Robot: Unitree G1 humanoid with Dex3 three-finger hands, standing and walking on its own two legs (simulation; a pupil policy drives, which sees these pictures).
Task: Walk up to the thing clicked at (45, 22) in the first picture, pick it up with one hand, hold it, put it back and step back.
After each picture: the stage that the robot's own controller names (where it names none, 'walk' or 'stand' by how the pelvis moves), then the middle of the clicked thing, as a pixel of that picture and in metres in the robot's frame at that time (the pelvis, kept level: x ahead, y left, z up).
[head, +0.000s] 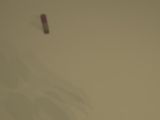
stand; (45, 24) +1.65 +0.45 -0.65
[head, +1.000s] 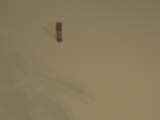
walk; (59, 32) +1.55 +0.20 -0.63
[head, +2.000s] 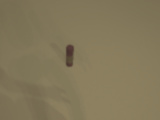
walk; (69, 56) +1.03 +0.08 -0.64
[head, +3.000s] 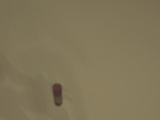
walk; (57, 95) +0.66 +0.16 -0.64
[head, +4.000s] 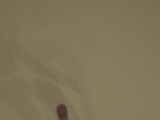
stand; (62, 115) +0.46 +0.14 -0.64
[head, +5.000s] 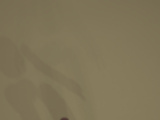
stand; out of the picture +0.41 +0.15 -0.66
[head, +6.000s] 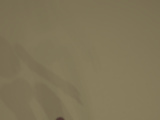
stand; out of the picture +0.40 +0.17 -0.66
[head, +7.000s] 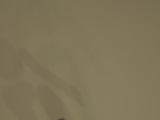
stand; out of the picture +0.42 +0.17 -0.66
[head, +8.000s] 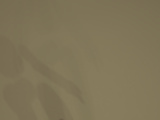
stand; out of the picture +0.40 +0.17 -0.66
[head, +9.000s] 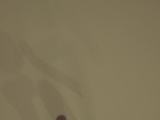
go down; out of the picture +0.41 +0.16 -0.66
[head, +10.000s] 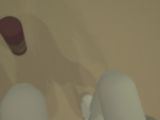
go down; (15, 39) +0.50 +0.18 -0.25
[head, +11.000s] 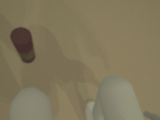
approach; (25, 48) +0.50 +0.17 -0.27
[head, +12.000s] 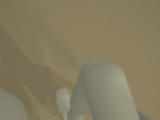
close in; out of the picture +0.49 +0.23 -0.17
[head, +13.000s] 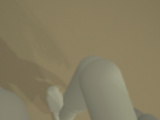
close; out of the picture +0.49 +0.24 -0.17
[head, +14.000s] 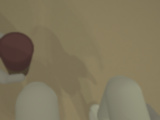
lift; (17, 61) +0.37 +0.21 -0.04
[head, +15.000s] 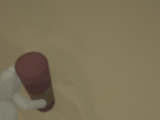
hold; (39, 87) +0.30 +0.14 +0.09
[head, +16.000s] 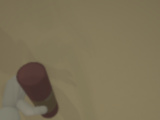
hold; (42, 95) +0.29 +0.14 +0.04
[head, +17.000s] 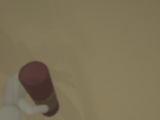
hold; (43, 94) +0.30 +0.14 +0.05
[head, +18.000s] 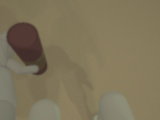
crouch; (32, 54) +0.42 +0.14 -0.03
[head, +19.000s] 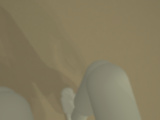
lower; out of the picture +0.46 +0.21 -0.16
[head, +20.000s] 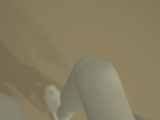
lower; out of the picture +0.46 +0.23 -0.18
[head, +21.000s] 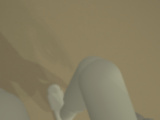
lower; out of the picture +0.46 +0.23 -0.18
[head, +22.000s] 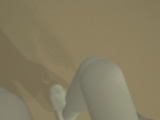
lower; out of the picture +0.46 +0.23 -0.18
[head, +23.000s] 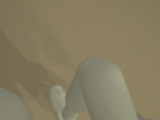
rest; out of the picture +0.46 +0.22 -0.18
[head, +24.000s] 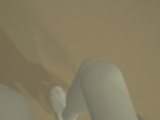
open; out of the picture +0.45 +0.20 -0.18
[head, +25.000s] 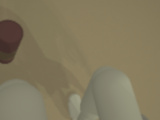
stand; (6, 46) +0.45 +0.18 -0.20
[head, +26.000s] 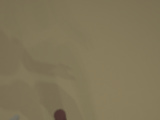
stand; out of the picture +0.39 +0.12 -0.56
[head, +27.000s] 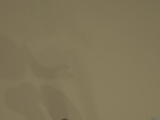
stand; out of the picture +0.38 +0.13 -0.60
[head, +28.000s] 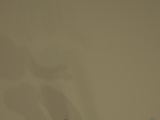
stand; out of the picture +0.38 +0.12 -0.60
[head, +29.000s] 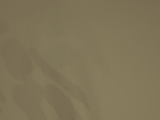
stand; out of the picture +0.41 +0.11 -0.65
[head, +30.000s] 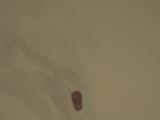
walk; (77, 101) +0.47 +0.07 -0.63
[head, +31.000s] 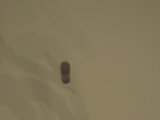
walk; (65, 73) +0.69 +0.11 -0.63
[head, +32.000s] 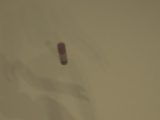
walk; (62, 54) +0.99 +0.22 -0.63
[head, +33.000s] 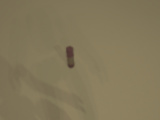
stand; (70, 57) +1.05 +0.14 -0.65
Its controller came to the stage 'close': yes
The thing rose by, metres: 0.69
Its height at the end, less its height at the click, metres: +0.00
